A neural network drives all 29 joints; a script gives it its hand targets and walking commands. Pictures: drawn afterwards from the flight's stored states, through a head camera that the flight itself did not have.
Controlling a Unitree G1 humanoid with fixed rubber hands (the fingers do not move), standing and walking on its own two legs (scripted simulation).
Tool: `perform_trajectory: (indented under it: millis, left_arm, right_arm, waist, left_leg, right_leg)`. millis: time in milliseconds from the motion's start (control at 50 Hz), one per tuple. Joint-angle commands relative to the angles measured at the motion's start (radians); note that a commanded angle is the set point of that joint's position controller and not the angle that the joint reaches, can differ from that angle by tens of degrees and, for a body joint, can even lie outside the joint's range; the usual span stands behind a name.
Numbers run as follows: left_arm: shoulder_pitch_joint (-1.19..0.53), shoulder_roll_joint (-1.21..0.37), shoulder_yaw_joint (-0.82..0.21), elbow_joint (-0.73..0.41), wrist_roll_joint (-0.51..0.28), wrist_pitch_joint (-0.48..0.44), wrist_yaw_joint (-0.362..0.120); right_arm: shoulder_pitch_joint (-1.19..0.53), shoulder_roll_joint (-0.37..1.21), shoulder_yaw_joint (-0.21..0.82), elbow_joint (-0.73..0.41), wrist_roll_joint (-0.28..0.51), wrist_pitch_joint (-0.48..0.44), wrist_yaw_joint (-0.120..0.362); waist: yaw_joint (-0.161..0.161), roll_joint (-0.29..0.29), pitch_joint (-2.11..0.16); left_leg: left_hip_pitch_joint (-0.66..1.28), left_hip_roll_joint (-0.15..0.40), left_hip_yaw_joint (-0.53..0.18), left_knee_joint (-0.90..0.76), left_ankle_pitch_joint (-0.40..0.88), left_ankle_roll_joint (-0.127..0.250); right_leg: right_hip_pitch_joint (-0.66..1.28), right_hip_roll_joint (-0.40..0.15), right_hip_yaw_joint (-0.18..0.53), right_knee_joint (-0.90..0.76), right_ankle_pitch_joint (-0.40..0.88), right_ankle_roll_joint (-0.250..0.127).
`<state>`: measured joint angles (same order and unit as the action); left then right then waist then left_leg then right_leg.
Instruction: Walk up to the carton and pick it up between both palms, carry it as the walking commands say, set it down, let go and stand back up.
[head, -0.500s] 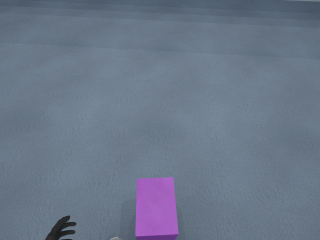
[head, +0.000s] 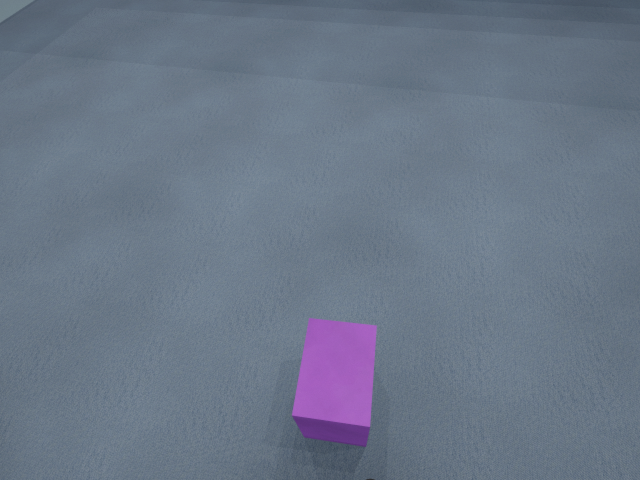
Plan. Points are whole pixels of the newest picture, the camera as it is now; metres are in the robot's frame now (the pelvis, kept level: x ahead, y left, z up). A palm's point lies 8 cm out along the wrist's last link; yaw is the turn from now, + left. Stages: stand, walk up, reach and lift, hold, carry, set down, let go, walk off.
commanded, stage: walk up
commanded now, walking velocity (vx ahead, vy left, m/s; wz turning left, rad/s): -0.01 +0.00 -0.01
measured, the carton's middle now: (338, 384) +0.41 +0.02 -0.63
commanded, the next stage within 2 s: stand in 1.72 s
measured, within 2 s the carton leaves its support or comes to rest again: neither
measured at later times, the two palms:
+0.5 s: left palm out of the picture -0.04 +0.27 -0.16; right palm out of the picture -0.11 -0.16 -0.16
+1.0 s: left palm out of the picture -0.07 +0.29 -0.17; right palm out of the picture -0.07 -0.16 -0.15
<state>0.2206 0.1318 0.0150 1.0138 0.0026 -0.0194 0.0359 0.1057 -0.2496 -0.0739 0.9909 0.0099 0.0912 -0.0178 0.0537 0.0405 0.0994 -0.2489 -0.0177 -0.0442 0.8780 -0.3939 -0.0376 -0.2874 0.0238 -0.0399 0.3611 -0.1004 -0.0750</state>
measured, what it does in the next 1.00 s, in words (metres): steps to the left: left foot, then right foot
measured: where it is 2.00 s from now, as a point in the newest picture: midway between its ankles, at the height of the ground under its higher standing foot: outside the picture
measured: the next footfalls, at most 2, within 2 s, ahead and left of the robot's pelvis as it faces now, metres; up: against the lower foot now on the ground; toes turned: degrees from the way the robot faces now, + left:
left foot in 0.14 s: -0.01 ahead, +0.15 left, +0.00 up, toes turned -3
right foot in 0.40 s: +0.01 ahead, -0.09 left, +0.00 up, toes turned -6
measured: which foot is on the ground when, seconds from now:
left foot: up 0.00-0.12, down 0.14-1.00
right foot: down 0.00-0.20, up 0.22-0.38, down 0.40-0.96, up 0.98-1.00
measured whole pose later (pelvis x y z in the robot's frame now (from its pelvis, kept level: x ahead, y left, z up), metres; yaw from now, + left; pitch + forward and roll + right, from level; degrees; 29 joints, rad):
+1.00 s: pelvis -0.07 +0.08 -0.02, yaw -1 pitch -2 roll -2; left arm 0.25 0.13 0.05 1.12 0.01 0.02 0.04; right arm 0.26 -0.17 -0.05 1.09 -0.02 -0.02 -0.04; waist 0.00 0.00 0.10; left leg -0.23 0.04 0.12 0.59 -0.33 0.03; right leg -0.29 -0.06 -0.05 0.58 -0.31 0.04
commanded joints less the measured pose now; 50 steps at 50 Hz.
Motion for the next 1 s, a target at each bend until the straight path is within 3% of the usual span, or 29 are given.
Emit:
perform_trajectory:
  millis: [0,20,60,100,140,160,200,240,340,400,420,440,480,520,540,560,680,700,740,760,780,800,820,860,880,900,920,960,980]
  left_arm:
    - [0.068,0.177,0.038,0.033,0.006,-0.012,-0.004]
    - [0.049,0.188,0.044,0.036,0.003,-0.004,-0.003]
    - [0.042,0.214,0.055,0.033,-0.001,0.007,-0.013]
    - [0.032,0.189,0.036,0.04,-0.003,0.021,-0.013]
    - [0.02,0.139,0.022,0.012,-0.002,0.029,-0.017]
    - [-0.014,0.136,0.035,0.01,0.003,0.034,-0.02]
    - [0.004,0.133,0.047,0.033,0.01,0.043,-0.024]
    - [0.064,0.093,0.036,0.062,0.011,0.038,-0.022]
    - [0.101,0.088,0.035,0.072,0.013,0.031,-0.013]
    - [0.093,0.142,0.046,0.078,0.007,0.018,0.001]
    - [0.079,0.154,0.051,0.069,0.008,0.019,-0.002]
    - [0.051,0.153,0.041,0.082,0.006,0.024,0.0]
    - [0.085,0.102,0.022,0.097,0.006,0.024,0.001]
    - [0.086,0.102,0.027,0.081,0.007,0.022,0.005]
    - [0.04,0.101,0.033,0.08,0.006,0.023,0.003]
    - [0.034,0.108,0.04,0.076,0.007,0.024,-0.001]
    - [0.04,0.119,0.041,0.079,0.014,0.017,0.004]
    - [0.087,0.165,0.054,0.065,0.019,0.018,0.011]
    - [0.2,0.248,0.078,0.095,0.03,0.024,0.017]
    - [0.12,0.231,0.072,0.085,0.029,0.02,0.026]
    - [0.133,0.198,0.07,0.087,0.026,0.015,0.02]
    - [0.064,0.181,0.064,0.066,0.03,0.012,0.027]
    - [0.072,0.165,0.065,0.061,0.03,0.009,0.018]
    - [-0.049,0.134,0.067,0.042,0.01,0.021,0.021]
    - [0.001,0.094,0.064,0.059,0.005,0.017,0.013]
    - [0.049,0.036,0.038,0.066,0.002,0.014,-0.004]
    - [0.049,0.012,0.028,0.044,0.012,0.027,-0.002]
    - [0.035,0.047,0.036,0.043,0.016,0.039,-0.011]
    - [0.035,0.063,0.047,0.033,0.027,0.044,-0.017]
  right_arm:
    - [0.112,-0.012,0.004,-0.015,0.014,-0.036,-0.004]
    - [0.13,-0.01,0.008,-0.009,0.014,-0.049,-0.007]
    - [0.195,-0.018,0.008,0.026,0.008,-0.064,-0.009]
    - [0.234,-0.036,0.013,0.062,-0.008,-0.06,-0.011]
    - [0.201,-0.081,0.007,0.044,-0.026,-0.061,-0.014]
    - [0.141,-0.099,0.008,0.042,-0.036,-0.067,-0.019]
    - [0.033,-0.062,0.015,0.003,-0.034,-0.087,-0.028]
    - [0.047,-0.011,0.028,0.015,-0.033,-0.096,-0.031]
    - [0.184,-0.013,0.033,0.064,-0.027,-0.099,-0.02]
    - [0.257,0.036,0.056,0.087,-0.022,-0.105,-0.023]
    - [0.248,0.022,0.046,0.085,-0.021,-0.106,-0.025]
    - [0.27,0.018,0.041,0.078,-0.012,-0.108,-0.031]
    - [0.242,0.0,0.029,0.085,-0.015,-0.102,-0.029]
    - [0.26,-0.002,0.029,0.093,-0.015,-0.102,-0.024]
    - [0.293,0.014,0.041,0.115,-0.014,-0.099,-0.025]
    - [0.297,0.019,0.05,0.121,-0.018,-0.1,-0.026]
    - [0.295,0.039,0.051,0.123,-0.019,-0.094,-0.027]
    - [0.269,0.012,0.033,0.116,-0.021,-0.086,-0.02]
    - [0.237,0.025,0.02,0.08,-0.044,-0.069,-0.003]
    - [0.241,0.034,0.016,0.088,-0.041,-0.067,-0.001]
    - [0.249,0.036,0.009,0.076,-0.053,-0.072,0.002]
    - [0.247,0.043,0.016,0.068,-0.046,-0.078,0.004]
    - [0.305,0.063,0.015,0.077,-0.046,-0.088,0.005]
    - [0.359,0.108,0.047,0.121,-0.028,-0.106,-0.008]
    - [0.394,0.077,0.035,0.131,-0.023,-0.119,-0.014]
    - [0.411,-0.01,0.014,0.13,-0.03,-0.123,-0.025]
    - [0.369,-0.058,0.002,0.114,-0.032,-0.115,-0.028]
    - [0.289,-0.062,0.001,0.076,-0.034,-0.103,-0.031]
    - [0.24,-0.034,-0.001,0.061,-0.034,-0.105,-0.038]
  waist:
    - [0.003,-0.211,-0.184]
    - [-0.01,-0.188,-0.169]
    - [-0.056,-0.175,-0.185]
    - [-0.088,-0.109,-0.115]
    - [-0.093,0.079,-0.023]
    - [-0.076,0.176,0.081]
    - [-0.022,0.095,0.129]
    - [-0.019,0.128,0.108]
    - [-0.02,0.14,0.103]
    - [-0.026,-0.022,0.064]
    - [-0.032,0.003,0.044]
    - [-0.047,-0.089,0.024]
    - [-0.055,-0.035,0.034]
    - [-0.053,-0.004,0.021]
    - [-0.058,-0.014,0.035]
    - [-0.052,-0.09,0.03]
    - [-0.052,-0.076,0.029]
    - [-0.03,-0.021,0.02]
    - [0.016,-0.177,-0.021]
    - [-0.012,-0.194,0.001]
    - [-0.021,-0.155,-0.031]
    - [-0.042,-0.142,0.001]
    - [-0.058,-0.163,-0.032]
    - [-0.138,-0.193,0.024]
    - [-0.14,-0.147,-0.053]
    - [-0.137,0.057,-0.088]
    - [-0.12,0.176,-0.058]
    - [-0.071,0.09,0.019]
    - [-0.077,0.094,0.034]
  left_leg:
    - [0.042,0.001,0.015,-0.316,-0.089,0.024]
    - [0.076,0.003,0.022,-0.415,-0.064,0.035]
    - [0.225,0.005,0.102,-0.552,0.03,0.059]
    - [0.297,0.069,0.037,-0.601,-0.012,0.09]
    - [0.182,0.253,-0.165,-0.787,-0.299,0.167]
    - [0.024,0.371,-0.277,-0.857,-0.321,0.191]
    - [-0.148,0.336,-0.18,-0.816,-0.124,0.171]
    - [-0.088,0.265,-0.041,-0.739,0.06,0.149]
    - [-0.069,0.223,-0.045,-0.652,0.228,0.116]
    - [-0.113,0.124,0.003,-0.546,0.189,0.067]
    - [-0.088,0.115,0.001,-0.542,0.189,0.063]
    - [-0.021,0.111,0.007,-0.54,0.226,0.047]
    - [0.058,0.158,-0.032,-0.586,0.184,0.073]
    - [0.044,0.175,-0.029,-0.585,0.206,0.086]
    - [0.02,0.161,-0.028,-0.589,0.228,0.076]
    - [0.003,0.166,-0.041,-0.601,0.195,0.077]
    - [-0.009,0.128,0.013,-0.548,0.12,0.051]
    - [-0.119,0.082,0.079,-0.45,0.039,0.041]
    - [-0.247,0.057,0.148,-0.047,-0.083,0.009]
    - [-0.266,0.08,0.096,0.06,-0.105,0.005]
    - [-0.235,0.088,0.075,0.093,-0.082,0.02]
    - [-0.241,0.088,0.089,0.055,-0.082,0.006]
    - [-0.144,0.094,0.072,-0.013,-0.097,0.026]
    - [0.072,0.082,0.084,-0.393,0.083,0.033]
    - [0.143,0.111,0.104,-0.519,0.233,0.023]
    - [0.219,0.276,-0.115,-0.638,0.245,0.018]
    - [0.177,0.401,-0.253,-0.738,0.111,0.068]
    - [0.042,0.404,-0.196,-0.755,0.118,0.09]
    - [0.03,0.363,-0.101,-0.742,0.032,0.112]
  right_leg:
    - [0.264,-0.241,0.347,-0.182,-0.083,-0.032]
    - [0.259,-0.229,0.317,-0.161,-0.156,-0.041]
    - [0.157,-0.173,0.234,-0.143,-0.217,0.016]
    - [-0.03,-0.115,0.226,-0.143,-0.315,0.071]
    - [-0.171,0.015,0.099,0.039,-0.292,0.139]
    - [-0.174,0.027,0.079,0.219,-0.275,0.11]
    - [-0.011,-0.03,0.129,0.352,-0.253,0.085]
    - [0.03,-0.024,0.084,0.344,-0.207,0.08]
    - [0.142,-0.024,0.007,0.073,-0.14,0.1]
    - [0.273,-0.145,0.111,0.026,0.055,0.058]
    - [0.271,-0.16,0.117,0.038,0.084,0.047]
    - [0.211,-0.17,0.137,0.037,0.097,0.034]
    - [0.129,-0.105,0.07,0.025,-0.001,0.053]
    - [0.143,-0.1,0.055,0.029,-0.029,0.06]
    - [0.16,-0.108,0.063,0.022,-0.017,0.071]
    - [0.17,-0.099,0.051,0.022,-0.035,0.074]
    - [0.135,-0.148,0.105,-0.025,-0.076,0.048]
    - [0.186,-0.222,0.175,-0.022,-0.13,0.012]
    - [0.191,-0.462,0.467,-0.232,-0.555,-0.109]
    - [0.137,-0.463,0.454,-0.214,-0.456,-0.112]
    - [0.126,-0.44,0.427,-0.225,-0.531,-0.127]
    - [0.078,-0.421,0.373,-0.187,-0.312,-0.106]
    - [0.028,-0.381,0.331,-0.206,-0.455,-0.102]
    - [-0.075,-0.22,0.109,-0.063,-0.149,-0.01]
    - [-0.01,-0.16,0.027,0.068,-0.017,0.038]
    - [-0.123,-0.072,-0.015,0.208,-0.177,0.097]
    - [-0.183,-0.052,-0.02,0.291,-0.358,0.11]
    - [-0.128,-0.067,0.027,0.389,-0.343,0.115]
    - [-0.119,-0.081,0.03,0.397,-0.317,0.096]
